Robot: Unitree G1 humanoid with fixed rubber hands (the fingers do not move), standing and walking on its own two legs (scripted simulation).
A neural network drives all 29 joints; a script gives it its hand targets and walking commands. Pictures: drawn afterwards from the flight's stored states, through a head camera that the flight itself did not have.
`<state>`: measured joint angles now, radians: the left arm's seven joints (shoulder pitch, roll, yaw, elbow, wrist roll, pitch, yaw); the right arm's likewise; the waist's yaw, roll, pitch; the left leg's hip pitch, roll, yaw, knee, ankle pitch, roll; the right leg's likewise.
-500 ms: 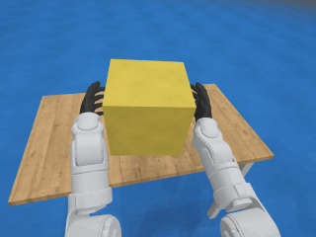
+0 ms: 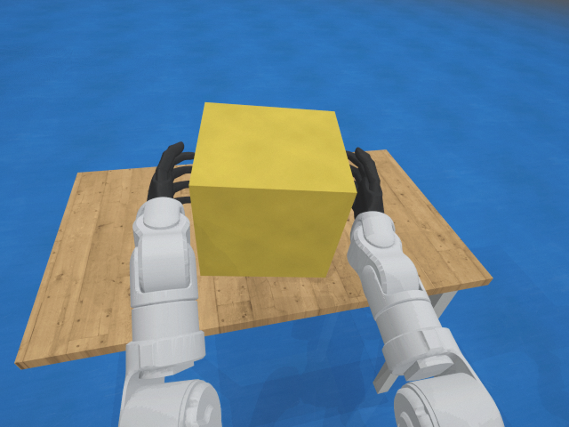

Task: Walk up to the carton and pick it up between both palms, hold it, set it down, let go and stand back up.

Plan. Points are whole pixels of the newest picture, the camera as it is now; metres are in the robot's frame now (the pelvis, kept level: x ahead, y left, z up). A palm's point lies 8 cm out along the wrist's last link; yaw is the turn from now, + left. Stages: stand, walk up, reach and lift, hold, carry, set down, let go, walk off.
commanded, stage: hold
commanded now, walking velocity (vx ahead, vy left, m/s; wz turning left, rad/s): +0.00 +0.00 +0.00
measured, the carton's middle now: (267, 193) +0.39 +0.02 +0.17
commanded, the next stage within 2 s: none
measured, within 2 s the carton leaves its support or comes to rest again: neither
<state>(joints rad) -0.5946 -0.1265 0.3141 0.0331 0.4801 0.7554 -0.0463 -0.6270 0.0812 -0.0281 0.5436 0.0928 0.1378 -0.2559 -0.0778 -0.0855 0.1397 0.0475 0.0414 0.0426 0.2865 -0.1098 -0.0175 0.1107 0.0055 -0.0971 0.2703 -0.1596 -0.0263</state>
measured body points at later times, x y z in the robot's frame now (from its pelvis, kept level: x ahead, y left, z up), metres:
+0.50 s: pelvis +0.00 +0.00 +0.00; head -0.03 +0.03 +0.45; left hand +0.37 +0.15 +0.18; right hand +0.37 -0.12 +0.17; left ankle +0.05 +0.13 -0.75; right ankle +0.01 -0.10 -0.75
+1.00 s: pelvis +0.00 +0.00 +0.00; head -0.04 +0.03 +0.45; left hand +0.36 +0.16 +0.18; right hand +0.37 -0.12 +0.18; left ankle +0.05 +0.13 -0.75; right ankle +0.01 -0.10 -0.75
